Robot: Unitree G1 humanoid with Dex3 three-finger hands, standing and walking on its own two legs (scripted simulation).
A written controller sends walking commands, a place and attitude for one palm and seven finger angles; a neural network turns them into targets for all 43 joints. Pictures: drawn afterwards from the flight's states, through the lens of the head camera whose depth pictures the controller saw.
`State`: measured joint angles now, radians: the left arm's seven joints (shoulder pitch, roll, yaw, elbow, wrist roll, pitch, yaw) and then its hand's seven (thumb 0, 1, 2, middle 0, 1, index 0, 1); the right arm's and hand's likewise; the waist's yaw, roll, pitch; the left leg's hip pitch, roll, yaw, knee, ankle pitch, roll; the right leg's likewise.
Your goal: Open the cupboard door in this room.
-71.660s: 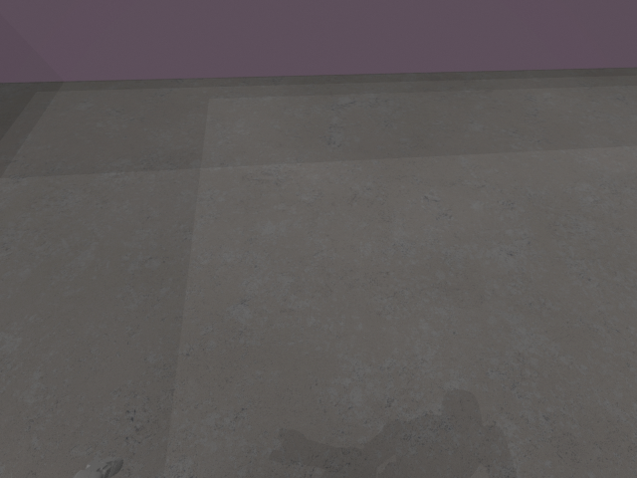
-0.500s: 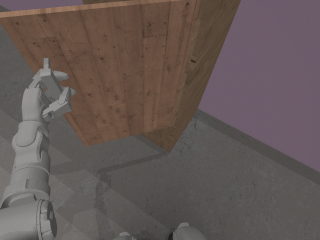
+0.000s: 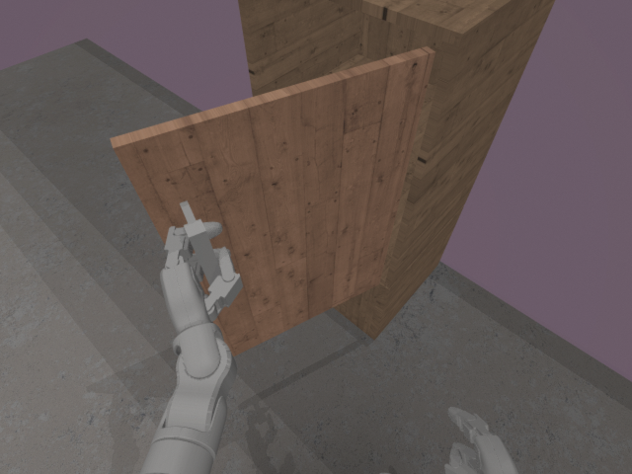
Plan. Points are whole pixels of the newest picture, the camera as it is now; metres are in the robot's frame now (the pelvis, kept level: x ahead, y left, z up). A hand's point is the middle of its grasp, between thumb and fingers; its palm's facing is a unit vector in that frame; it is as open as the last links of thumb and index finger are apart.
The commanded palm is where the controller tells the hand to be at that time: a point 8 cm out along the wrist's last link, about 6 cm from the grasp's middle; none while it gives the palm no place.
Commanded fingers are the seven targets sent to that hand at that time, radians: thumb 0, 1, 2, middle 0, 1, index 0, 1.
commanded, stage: pull the door open along its arc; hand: left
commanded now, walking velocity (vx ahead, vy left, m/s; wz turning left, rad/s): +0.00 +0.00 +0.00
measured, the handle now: (203, 250) +0.38 +0.18 +0.06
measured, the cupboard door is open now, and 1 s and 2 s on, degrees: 70 82 85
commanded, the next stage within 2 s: open thumb and fingers to let go in 0.20 s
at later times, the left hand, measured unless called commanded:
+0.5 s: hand (274, 320) +0.28 +0.07 +0.06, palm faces +0.44 -0.90 -0.03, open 6.5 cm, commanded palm +0.24 +0.12 +0.05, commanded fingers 0.00 0.13 0.57 -0.34 -1.27 -0.34 -1.27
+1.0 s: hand (270, 313) +0.29 +0.08 +0.06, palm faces +0.40 -0.92 -0.01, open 14.4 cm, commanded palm +0.25 +0.12 +0.05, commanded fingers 0.00 -0.50 0.30 -0.18 -0.50 -0.18 -0.50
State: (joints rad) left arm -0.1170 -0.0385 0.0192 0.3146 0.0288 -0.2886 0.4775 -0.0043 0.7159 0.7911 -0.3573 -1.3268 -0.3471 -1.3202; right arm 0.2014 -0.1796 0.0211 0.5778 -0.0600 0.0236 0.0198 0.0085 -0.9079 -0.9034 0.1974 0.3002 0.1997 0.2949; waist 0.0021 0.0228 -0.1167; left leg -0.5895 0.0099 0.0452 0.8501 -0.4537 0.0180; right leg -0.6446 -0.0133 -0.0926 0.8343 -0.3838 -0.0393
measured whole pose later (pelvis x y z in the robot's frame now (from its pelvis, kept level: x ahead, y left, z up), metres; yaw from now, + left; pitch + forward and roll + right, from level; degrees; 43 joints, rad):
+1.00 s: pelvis -0.02 -0.02 +0.00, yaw +1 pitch +8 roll +1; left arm -0.02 -0.09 -0.14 0.25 0.07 -0.26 0.56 -0.01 -0.46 0.32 -0.28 -0.94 -0.28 -0.94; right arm 0.20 -0.19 0.01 0.61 -0.07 -0.01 -0.01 0.01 -0.91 -0.90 0.20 0.30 0.20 0.29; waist 0.00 0.02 -0.10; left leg -0.57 0.01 0.02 0.86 -0.43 0.00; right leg -0.63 -0.02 -0.11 0.86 -0.38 -0.06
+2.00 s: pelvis -0.01 +0.01 -0.01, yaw +1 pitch +9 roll +0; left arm 0.42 0.10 -0.13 -0.18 -0.07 -0.27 0.01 -0.01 -0.50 0.30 -0.18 -0.32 -0.18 -0.31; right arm 0.26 -0.22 0.04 0.46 -0.01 -0.11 -0.01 0.01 -0.91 -0.90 0.20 0.30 0.20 0.30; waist 0.02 0.04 -0.09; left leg -0.62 0.00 0.04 0.96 -0.50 0.03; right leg -0.67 -0.03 -0.09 0.94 -0.42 -0.03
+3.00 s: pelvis +0.00 +0.01 +0.00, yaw +1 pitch +5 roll -2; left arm 0.53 0.25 0.16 -0.33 -0.28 -0.15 -0.22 -0.01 -0.49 0.31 -0.16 -0.30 -0.15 -0.30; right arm 0.28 -0.24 0.06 0.50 0.04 -0.21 -0.07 0.01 -0.90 -0.90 0.20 0.30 0.20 0.30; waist 0.04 0.06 -0.09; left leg -0.50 0.01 0.01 0.89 -0.48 0.03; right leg -0.53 -0.01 -0.12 0.83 -0.40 -0.03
